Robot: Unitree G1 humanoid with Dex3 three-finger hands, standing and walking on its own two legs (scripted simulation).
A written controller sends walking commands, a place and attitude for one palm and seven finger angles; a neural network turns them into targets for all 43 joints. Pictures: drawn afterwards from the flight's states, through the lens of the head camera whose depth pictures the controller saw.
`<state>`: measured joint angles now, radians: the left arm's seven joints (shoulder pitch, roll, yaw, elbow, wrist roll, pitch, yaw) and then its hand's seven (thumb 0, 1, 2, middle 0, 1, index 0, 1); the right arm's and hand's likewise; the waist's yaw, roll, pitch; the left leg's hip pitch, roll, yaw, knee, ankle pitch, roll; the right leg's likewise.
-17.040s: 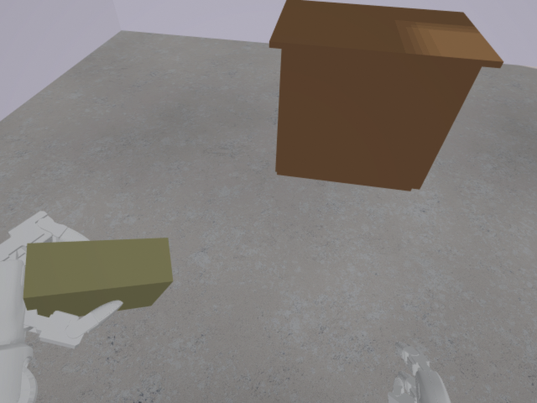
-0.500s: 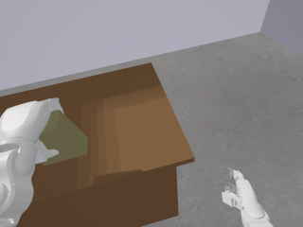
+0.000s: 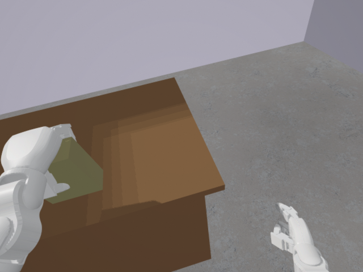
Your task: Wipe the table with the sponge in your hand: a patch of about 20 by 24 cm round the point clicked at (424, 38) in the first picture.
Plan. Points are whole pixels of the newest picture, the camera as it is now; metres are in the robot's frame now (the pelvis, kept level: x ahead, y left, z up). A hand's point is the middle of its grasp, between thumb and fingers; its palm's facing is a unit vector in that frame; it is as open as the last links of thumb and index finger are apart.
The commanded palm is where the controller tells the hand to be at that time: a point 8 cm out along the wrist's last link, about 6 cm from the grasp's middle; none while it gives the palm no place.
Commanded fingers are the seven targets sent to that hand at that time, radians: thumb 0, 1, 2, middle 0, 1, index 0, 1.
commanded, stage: move the sponge above the wiping area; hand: left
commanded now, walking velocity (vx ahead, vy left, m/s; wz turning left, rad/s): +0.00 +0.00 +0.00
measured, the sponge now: (67, 177) +0.24 +0.29 +0.12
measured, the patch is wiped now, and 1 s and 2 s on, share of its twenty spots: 0.00 0.00 0.00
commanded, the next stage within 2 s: none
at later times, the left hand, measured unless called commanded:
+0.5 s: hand (63, 164) +0.24 +0.28 +0.16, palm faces +0.13 -0.08 -0.99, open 9.5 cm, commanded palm +0.20 +0.28 +0.23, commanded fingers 0.00 0.10 1.30 -1.20 -1.60 -1.20 -1.60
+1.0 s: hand (68, 169) +0.25 +0.28 +0.14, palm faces +0.09 -0.08 -0.99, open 9.5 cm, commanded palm +0.21 +0.28 +0.22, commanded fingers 0.00 0.10 1.30 -1.20 -1.60 -1.20 -1.60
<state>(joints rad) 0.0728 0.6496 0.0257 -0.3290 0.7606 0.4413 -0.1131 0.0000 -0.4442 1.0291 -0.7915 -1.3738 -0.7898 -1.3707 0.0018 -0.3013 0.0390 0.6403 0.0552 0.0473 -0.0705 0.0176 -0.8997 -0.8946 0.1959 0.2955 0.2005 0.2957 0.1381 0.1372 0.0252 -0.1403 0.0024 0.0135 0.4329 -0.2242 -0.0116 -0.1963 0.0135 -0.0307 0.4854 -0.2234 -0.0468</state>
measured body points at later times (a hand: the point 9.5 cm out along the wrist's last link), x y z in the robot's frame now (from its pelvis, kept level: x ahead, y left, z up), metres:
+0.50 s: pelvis +0.01 +0.01 +0.00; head +0.00 -0.05 +0.45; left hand +0.23 +0.28 +0.21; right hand +0.27 -0.18 -0.08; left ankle +0.01 +0.13 -0.74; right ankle +0.03 -0.09 -0.74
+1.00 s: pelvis +0.02 +0.01 +0.00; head +0.01 -0.04 +0.45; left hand +0.24 +0.28 +0.19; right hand +0.28 -0.18 -0.08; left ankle +0.01 +0.13 -0.74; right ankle +0.03 -0.09 -0.74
